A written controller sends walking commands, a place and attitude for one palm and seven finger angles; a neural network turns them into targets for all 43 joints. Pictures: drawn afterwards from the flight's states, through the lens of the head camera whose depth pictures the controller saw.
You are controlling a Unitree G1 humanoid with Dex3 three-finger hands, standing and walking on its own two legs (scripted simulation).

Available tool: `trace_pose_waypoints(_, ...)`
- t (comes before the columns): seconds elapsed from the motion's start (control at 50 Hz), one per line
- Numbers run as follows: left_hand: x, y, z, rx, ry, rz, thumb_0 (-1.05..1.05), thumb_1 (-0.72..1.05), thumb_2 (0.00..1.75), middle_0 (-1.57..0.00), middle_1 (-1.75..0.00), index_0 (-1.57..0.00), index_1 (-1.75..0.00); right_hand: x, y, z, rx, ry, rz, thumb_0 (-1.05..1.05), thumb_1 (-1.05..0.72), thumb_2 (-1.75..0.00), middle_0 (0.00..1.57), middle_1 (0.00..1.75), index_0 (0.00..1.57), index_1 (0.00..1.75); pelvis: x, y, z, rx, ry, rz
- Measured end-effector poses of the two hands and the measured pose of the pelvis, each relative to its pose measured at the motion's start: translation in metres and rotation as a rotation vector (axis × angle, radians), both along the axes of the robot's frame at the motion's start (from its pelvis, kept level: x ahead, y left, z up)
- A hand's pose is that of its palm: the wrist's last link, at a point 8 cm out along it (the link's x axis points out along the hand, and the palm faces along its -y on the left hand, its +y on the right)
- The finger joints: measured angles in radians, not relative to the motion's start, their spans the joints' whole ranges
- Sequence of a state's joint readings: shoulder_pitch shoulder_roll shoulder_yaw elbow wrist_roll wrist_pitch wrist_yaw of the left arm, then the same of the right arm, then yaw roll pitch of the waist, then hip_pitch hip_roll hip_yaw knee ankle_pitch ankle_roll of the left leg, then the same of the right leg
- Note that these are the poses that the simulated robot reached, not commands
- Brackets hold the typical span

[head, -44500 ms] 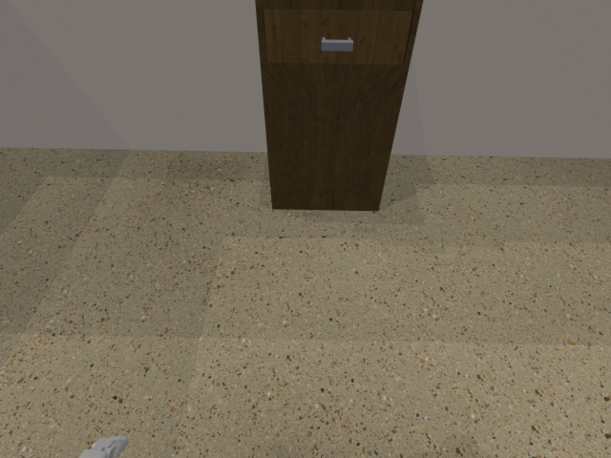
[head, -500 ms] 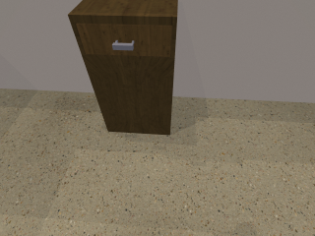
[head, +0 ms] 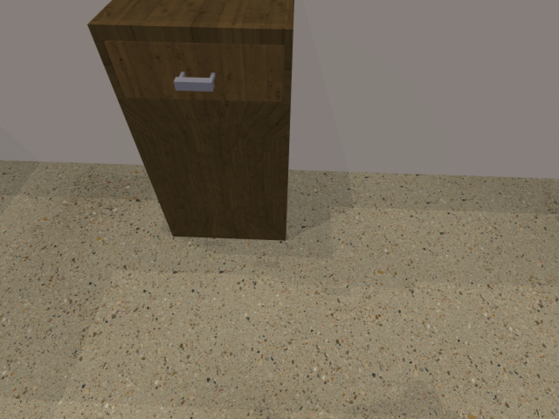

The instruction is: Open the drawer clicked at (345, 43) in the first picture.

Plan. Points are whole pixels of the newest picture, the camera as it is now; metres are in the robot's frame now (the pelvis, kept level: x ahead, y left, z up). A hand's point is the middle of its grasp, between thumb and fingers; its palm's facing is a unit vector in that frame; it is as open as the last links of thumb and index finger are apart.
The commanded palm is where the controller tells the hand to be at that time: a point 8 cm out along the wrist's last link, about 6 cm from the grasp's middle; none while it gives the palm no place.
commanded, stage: look to check the result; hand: left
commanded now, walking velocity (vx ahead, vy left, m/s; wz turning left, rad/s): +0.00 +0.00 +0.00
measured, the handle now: (196, 79) +0.91 +0.26 +0.00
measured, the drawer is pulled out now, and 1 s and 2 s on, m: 0.00 0.00 0.00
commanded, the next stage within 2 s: take the last steps up to it in 0.44 s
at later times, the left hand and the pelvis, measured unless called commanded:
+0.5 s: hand out of the picture +0.07 +0.24 -0.15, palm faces -0.02 -0.93 -0.36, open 7.4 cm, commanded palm none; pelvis +0.01 -0.01 +0.00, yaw +0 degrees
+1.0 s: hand out of the picture +0.02 +0.22 -0.20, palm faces +0.07 -0.98 -0.16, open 7.3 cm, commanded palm none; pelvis +0.10 +0.05 -0.02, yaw +1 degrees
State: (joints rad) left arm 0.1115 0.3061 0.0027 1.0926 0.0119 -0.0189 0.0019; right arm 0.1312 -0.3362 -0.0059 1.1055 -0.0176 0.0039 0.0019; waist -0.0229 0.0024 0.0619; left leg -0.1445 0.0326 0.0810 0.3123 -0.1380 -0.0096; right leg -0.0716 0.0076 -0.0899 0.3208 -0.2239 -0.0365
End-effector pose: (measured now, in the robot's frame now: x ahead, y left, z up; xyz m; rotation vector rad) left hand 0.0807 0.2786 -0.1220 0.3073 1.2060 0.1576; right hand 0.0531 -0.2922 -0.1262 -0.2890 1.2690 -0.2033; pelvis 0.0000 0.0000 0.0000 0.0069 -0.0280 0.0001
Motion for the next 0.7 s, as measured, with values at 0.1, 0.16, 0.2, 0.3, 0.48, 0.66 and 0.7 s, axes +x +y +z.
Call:
trace_pose_waypoints(0.1, -0.005, 0.002, 0.0, 0.013, 0.024, 0.015, 0.0, 0.91, 0.9, -0.2, -0.3, -0.2, -0.3, 0.007, -0.002, -0.001, 0.001, 0.0, 0.006, 0.01, -0.9, -0.89, 0.21, 0.3, 0.2, 0.3, 0.005, -0.004, 0.0, 0.0, -0.001, 0.0)
trace_pose_waypoints(0.16, -0.008, 0.003, 0.002, 0.023, 0.036, 0.024, 0.0, 0.91, 0.9, -0.2, -0.3, -0.2, -0.3, 0.012, -0.002, -0.002, 0.009, -0.003, 0.012, 0.01, -0.9, -0.89, 0.21, 0.3, 0.2, 0.3, 0.007, -0.006, 0.0, 0.001, -0.001, 0.001)
trace_pose_waypoints(0.2, -0.01, 0.004, 0.003, 0.03, 0.042, 0.03, 0.0, 0.91, 0.9, -0.2, -0.3, -0.2, -0.3, 0.016, -0.001, -0.003, 0.015, -0.005, 0.016, 0.01, -0.9, -0.89, 0.21, 0.3, 0.2, 0.3, 0.008, -0.007, 0.0, 0.001, -0.001, 0.001)
trace_pose_waypoints(0.3, -0.014, 0.005, 0.005, 0.045, 0.053, 0.041, 0.0, 0.91, 0.9, -0.2, -0.3, -0.2, -0.3, 0.023, 0.0, -0.006, 0.029, -0.014, 0.022, 0.01, -0.9, -0.89, 0.21, 0.3, 0.2, 0.3, 0.011, -0.009, 0.0, 0.001, -0.002, 0.0)
trace_pose_waypoints(0.48, -0.012, 0.002, 0.006, 0.05, 0.048, 0.044, 0.0, 0.91, 0.9, -0.2, -0.3, -0.2, -0.3, 0.03, -0.002, -0.006, 0.034, -0.021, 0.023, 0.01, -0.9, -0.89, 0.21, 0.3, 0.2, 0.3, 0.013, -0.013, 0.0, 0.002, -0.005, -0.001)
trace_pose_waypoints(0.66, -0.006, -0.008, 0.0, 0.029, 0.044, 0.038, 0.0, 0.91, 0.9, -0.2, -0.3, -0.2, -0.3, 0.022, -0.006, -0.006, 0.022, 0.001, 0.009, 0.01, -0.9, -0.89, 0.21, 0.3, 0.2, 0.3, 0.017, -0.015, -0.001, 0.0, -0.001, -0.004)
trace_pose_waypoints(0.7, -0.007, -0.013, -0.004, 0.01, 0.052, 0.046, 0.0, 0.91, 0.9, -0.2, -0.3, -0.2, -0.3, 0.018, 0.0, -0.009, 0.033, 0.021, 0.007, 0.01, -0.91, -0.89, 0.2, 0.3, 0.2, 0.3, 0.022, -0.013, -0.002, -0.003, 0.0, -0.001)
